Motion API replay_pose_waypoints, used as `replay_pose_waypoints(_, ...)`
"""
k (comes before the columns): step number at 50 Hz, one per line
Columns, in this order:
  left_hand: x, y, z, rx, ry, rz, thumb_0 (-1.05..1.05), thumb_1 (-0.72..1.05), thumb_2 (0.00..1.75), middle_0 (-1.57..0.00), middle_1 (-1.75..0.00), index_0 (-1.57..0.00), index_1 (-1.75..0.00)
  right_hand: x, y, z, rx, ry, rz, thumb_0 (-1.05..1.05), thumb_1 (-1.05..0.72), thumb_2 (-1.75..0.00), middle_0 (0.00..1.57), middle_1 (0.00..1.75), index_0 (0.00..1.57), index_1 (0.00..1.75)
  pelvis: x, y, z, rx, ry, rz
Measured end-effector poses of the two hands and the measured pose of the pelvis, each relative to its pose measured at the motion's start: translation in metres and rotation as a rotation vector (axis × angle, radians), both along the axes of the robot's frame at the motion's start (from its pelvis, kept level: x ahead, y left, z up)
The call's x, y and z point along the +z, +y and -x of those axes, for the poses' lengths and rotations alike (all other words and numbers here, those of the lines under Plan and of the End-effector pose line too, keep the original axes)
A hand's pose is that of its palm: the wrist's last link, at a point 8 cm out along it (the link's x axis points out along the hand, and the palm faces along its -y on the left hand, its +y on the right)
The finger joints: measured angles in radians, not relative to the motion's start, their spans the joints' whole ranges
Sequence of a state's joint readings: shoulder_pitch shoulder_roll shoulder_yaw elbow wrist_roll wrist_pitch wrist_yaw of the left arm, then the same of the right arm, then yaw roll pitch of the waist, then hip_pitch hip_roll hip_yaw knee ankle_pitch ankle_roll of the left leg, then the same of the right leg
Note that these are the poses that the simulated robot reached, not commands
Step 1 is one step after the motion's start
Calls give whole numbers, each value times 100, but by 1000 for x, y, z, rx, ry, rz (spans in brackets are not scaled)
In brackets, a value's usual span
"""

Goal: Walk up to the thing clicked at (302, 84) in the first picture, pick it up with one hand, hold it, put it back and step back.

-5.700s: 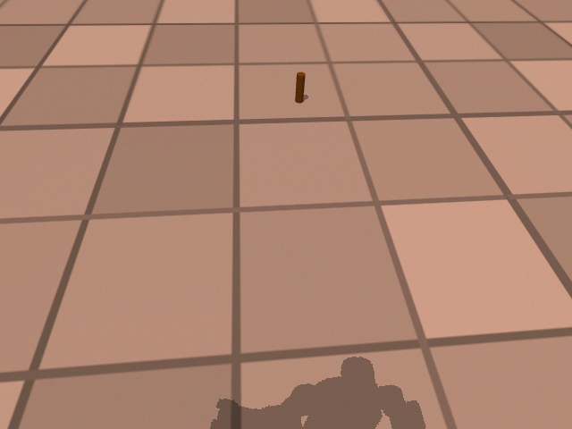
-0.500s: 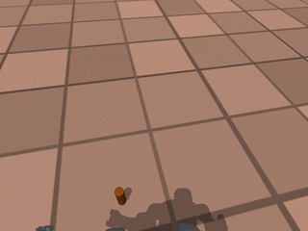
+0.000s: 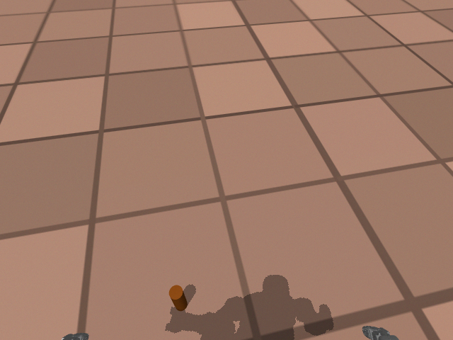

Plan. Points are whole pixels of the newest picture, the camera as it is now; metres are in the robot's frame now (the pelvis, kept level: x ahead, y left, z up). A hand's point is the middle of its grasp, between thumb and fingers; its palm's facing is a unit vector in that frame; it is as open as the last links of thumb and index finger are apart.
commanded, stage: walk up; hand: left
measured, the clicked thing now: (178, 298) +0.35 +0.18 -0.69
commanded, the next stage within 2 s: stand in 0.86 s
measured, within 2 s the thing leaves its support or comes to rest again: neither
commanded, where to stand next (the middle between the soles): +0.01 -0.01 m, yaw -1 degrees
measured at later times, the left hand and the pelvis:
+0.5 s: hand out of the picture +0.10 +0.25 -0.15, palm faces -0.04 -0.94 -0.33, open 7.4 cm; pelvis +0.00 +0.00 +0.00, yaw -1 degrees
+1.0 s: hand out of the picture +0.09 +0.25 -0.15, palm faces -0.03 -0.94 -0.33, open 7.4 cm; pelvis +0.00 +0.00 +0.00, yaw -1 degrees
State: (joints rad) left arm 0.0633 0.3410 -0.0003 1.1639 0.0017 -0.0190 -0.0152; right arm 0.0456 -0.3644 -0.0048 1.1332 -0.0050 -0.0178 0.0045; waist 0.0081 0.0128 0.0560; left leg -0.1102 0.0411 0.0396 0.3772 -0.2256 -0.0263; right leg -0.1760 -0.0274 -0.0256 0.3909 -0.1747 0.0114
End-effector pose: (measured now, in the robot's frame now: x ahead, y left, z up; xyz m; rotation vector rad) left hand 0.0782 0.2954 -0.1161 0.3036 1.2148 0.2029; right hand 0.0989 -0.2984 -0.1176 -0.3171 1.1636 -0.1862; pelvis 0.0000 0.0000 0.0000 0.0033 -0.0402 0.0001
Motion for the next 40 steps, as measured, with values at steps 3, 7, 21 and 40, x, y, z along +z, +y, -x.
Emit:
replay_pose_waypoints(3, 1, -2, -7, -5, -13, 2, 1, 90, 90, -20, -30, -21, -30, 1, 0, 0, -9, 0, -3, 0, -90, -90, 20, 30, 20, 30, 1, -1, -2, -2, -2, 1)
replay_pose_waypoints(7, 2, -4, -14, -13, -20, 5, 1, 90, 90, -20, -30, -21, -30, 1, -1, 5, -21, 11, -2, 0, -90, -90, 20, 30, 20, 30, 2, -1, -3, -5, -2, 1)
replay_pose_waypoints(21, 0, -3, -16, -28, 4, 8, 1, 90, 90, -20, -30, -21, -30, -3, -1, 37, -60, 81, 2, 0, -90, -90, 20, 30, 20, 30, 3, 2, -5, -15, 0, 0)
replay_pose_waypoints(40, 0, 0, -11, -20, 13, 9, 1, 90, 90, -20, -30, -21, -30, -3, 5, 32, -55, 63, -5, 0, -90, -90, 20, 30, 20, 30, 3, 4, -6, -20, -3, -3)
